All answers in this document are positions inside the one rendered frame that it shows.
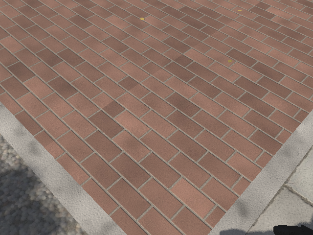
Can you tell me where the robot right hand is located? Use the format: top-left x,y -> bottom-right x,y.
273,225 -> 313,235

